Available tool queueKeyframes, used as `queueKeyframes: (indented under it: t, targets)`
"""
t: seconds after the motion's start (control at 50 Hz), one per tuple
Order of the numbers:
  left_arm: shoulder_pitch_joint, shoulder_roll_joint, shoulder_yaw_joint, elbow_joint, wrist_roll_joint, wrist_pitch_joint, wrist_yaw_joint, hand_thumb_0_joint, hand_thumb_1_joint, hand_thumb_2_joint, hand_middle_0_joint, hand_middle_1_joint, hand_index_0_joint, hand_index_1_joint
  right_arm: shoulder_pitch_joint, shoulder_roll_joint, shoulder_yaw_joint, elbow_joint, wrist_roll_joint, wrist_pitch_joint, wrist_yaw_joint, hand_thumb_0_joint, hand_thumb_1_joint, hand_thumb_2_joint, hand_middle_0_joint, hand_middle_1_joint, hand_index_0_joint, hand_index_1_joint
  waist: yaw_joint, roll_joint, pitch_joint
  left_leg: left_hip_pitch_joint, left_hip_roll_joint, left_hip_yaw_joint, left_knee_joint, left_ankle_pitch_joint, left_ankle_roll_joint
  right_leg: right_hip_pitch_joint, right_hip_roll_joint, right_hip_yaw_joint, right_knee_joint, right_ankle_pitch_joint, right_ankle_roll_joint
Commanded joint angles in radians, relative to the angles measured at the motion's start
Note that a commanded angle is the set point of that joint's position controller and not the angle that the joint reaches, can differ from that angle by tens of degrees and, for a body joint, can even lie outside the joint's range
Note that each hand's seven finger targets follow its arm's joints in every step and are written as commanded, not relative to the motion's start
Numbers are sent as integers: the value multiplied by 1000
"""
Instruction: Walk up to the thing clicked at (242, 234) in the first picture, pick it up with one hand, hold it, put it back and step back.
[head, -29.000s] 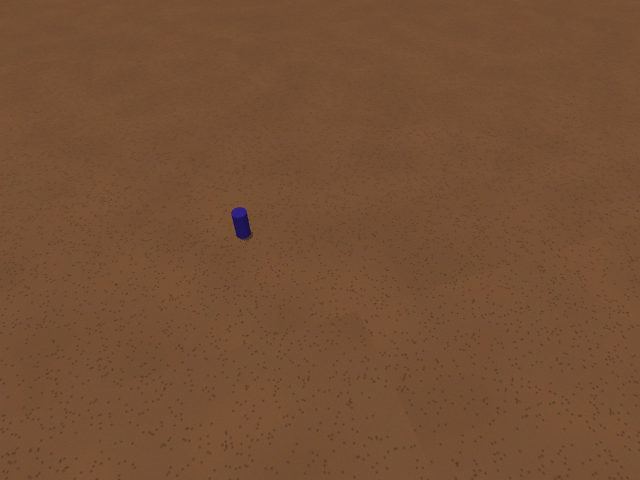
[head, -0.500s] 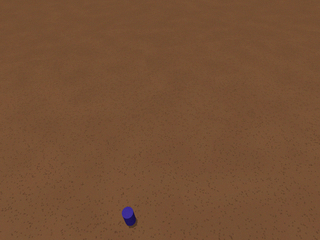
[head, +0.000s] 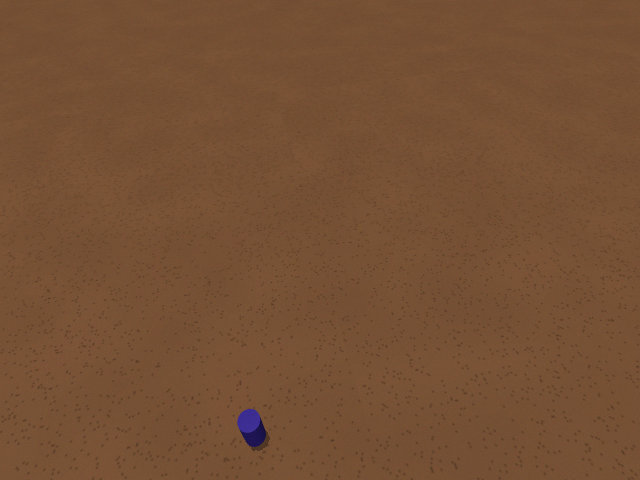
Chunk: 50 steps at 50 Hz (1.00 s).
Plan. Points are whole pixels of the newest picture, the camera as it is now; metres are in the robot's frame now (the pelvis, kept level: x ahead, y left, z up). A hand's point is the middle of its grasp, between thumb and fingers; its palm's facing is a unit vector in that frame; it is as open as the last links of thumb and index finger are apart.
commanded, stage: stand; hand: left
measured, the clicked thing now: (252, 428) +0.42 +0.23 -0.72
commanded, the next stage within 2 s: step back in 0.78 s
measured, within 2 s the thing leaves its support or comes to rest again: neither
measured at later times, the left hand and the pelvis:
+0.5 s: hand out of the picture +0.09 +0.25 -0.16, palm faces -0.02 -0.94 -0.34, open 7.4 cm; pelvis +0.02 +0.00 +0.00, yaw +0 degrees
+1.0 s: hand out of the picture +0.10 +0.28 -0.17, palm faces -0.04 -0.92 -0.38, open 7.4 cm; pelvis -0.01 +0.02 -0.01, yaw -1 degrees
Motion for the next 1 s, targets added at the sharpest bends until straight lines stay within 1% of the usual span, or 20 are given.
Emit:
queueKeyframes:
  t: [0.0,0.04,0.12,0.16,0.24,0.38,0.44,0.5,0.58,0.66,0.74,0.76,0.78,0.8,0.84,0.88,0.9,0.94,0.96,0.98]
  targets:
    - [-45,219,40,-53,-7,-16,8,0,900,900,-200,-300,-200,-301,-39,-192,-27,-60,-1,-24,-14,0,-900,-900,200,300,200,300,-3,-22,-39,-30,90,-86,-93,-26,34,18,-97,100,-85,-32,-32]
    - [-46,216,39,-53,-8,-16,8,0,900,900,-200,-300,-200,-301,-45,-193,-26,-59,-1,-23,-14,0,-900,-900,200,300,200,300,-2,-13,-37,-32,91,-86,-95,-17,35,21,-95,96,-85,-3,-30]
    - [-47,218,42,-54,-8,-11,6,0,900,900,-200,-300,-200,-301,-41,-199,-26,-57,-1,-22,-15,0,-900,-900,200,300,200,300,-4,-11,-17,-51,89,-86,-104,-76,33,7,-90,99,-87,-55,-30]
    - [-48,214,41,-56,-7,-10,6,0,900,900,-200,-300,-200,-301,-45,-199,-27,-62,-1,-22,-15,0,-900,-900,200,300,200,300,-5,-11,-28,-50,93,-88,-104,-57,33,15,-91,97,-83,-41,-32]
    - [-53,217,42,-58,-8,-17,7,0,900,900,-200,-300,-200,-301,-48,-193,-23,-61,0,-28,-15,0,-900,-900,200,300,200,300,-8,-30,-63,-6,97,-80,-87,45,33,32,-99,96,-73,64,-30]
    - [-59,209,40,-58,-10,-16,6,0,900,900,-200,-300,-200,-300,-58,-202,-21,-57,2,-27,-16,0,-900,-900,200,300,200,300,-7,-15,-64,-3,98,-75,-89,65,31,49,-99,90,-80,102,-24]
    - [-65,214,41,-62,-11,-19,8,0,900,900,-200,-300,-200,-300,-59,-204,-24,-60,3,-29,-16,0,-900,-900,200,300,200,300,-12,-31,-95,31,107,-72,-73,143,32,66,-106,89,-67,179,-27]
    - [-69,213,42,-64,-13,-18,9,0,900,900,-200,-300,-200,-300,-64,-210,-24,-59,4,-28,-18,0,-900,-900,200,300,200,300,-11,-13,-97,32,109,-70,-72,159,31,74,-107,87,-63,203,-27]
    - [-71,219,42,-66,-11,-19,9,0,900,900,-200,-300,-200,-300,-72,-208,-23,-61,3,-27,-17,0,-900,-900,200,300,200,300,-9,-20,-90,33,110,-70,-77,165,28,71,-104,82,-69,195,-23]
    - [-78,220,42,-66,-11,-16,8,0,900,900,-200,-300,-200,-300,-74,-207,-23,-58,2,-25,-16,0,-900,-900,200,300,200,300,-10,-20,-71,19,108,-69,-91,103,28,65,-104,88,-84,137,-25]
    - [-70,218,43,-70,-10,-19,8,0,900,900,-200,-300,-200,-300,-81,-214,-27,-61,4,-28,-16,0,-900,-900,200,300,200,300,-7,-13,-90,38,113,-66,-85,152,31,78,-107,86,-79,195,-27]
    - [-81,294,80,-114,-34,-9,11,0,900,900,-200,-300,-200,-300,-114,-273,-51,-86,13,-8,-10,0,-900,-900,200,300,200,300,-12,-24,-1,-40,87,-78,18,282,56,0,-95,99,13,357,-37]
    - [-70,288,83,-126,-38,-4,15,0,900,900,-200,-300,-200,-300,-95,-250,-50,-101,20,0,-9,0,-900,-900,200,300,200,300,-15,-27,-12,-52,85,-66,45,303,57,0,-98,91,34,376,-49]
    - [-64,282,84,-136,-39,0,17,0,900,900,-200,-300,-200,-300,-93,-241,-52,-109,23,6,-8,0,-900,-900,200,300,200,300,-14,-35,-14,-50,76,-56,63,277,57,-13,-99,95,34,358,-60]
    - [-62,287,90,-170,-33,4,18,0,900,900,-200,-300,-200,-300,-83,-248,-62,-128,23,14,-6,0,-900,-900,200,300,200,300,-22,-49,-84,-44,59,-47,136,251,65,-13,-119,116,50,360,-96]
    - [-79,304,95,-206,-26,11,17,0,900,900,-200,-300,-200,-300,-70,-240,-66,-148,22,24,-3,0,-900,-900,200,300,200,300,-27,-102,-122,-56,8,-22,229,108,57,-45,-176,184,16,305,-144]
    - [-94,322,101,-221,-20,13,17,0,900,900,-200,-300,-200,-300,-59,-232,-69,-151,21,30,-1,0,-900,-900,200,300,200,300,-25,-145,-134,-60,-30,-8,311,9,50,-66,-222,229,1,302,-184]
    - [-131,347,108,-269,-2,16,21,0,900,900,-200,-300,-200,-300,-14,-222,-77,-168,15,47,7,0,-900,-900,200,300,200,300,-29,-227,-144,-96,-76,-12,494,-296,56,-111,-310,291,4,318,-267]
    - [-138,343,110,-287,5,17,20,0,900,900,-200,-300,-200,-300,17,-216,-77,-175,13,50,12,0,-900,-900,200,300,200,300,-38,-241,-147,-110,-65,-29,512,-343,64,-125,-313,276,21,304,-277]
    - [-170,344,108,-307,6,21,19,0,900,900,-200,-300,-200,-300,60,-221,-83,-173,16,49,14,0,-900,-900,200,300,200,300,-58,-250,-160,-71,-53,-41,496,-325,71,-160,-306,247,53,308,-263]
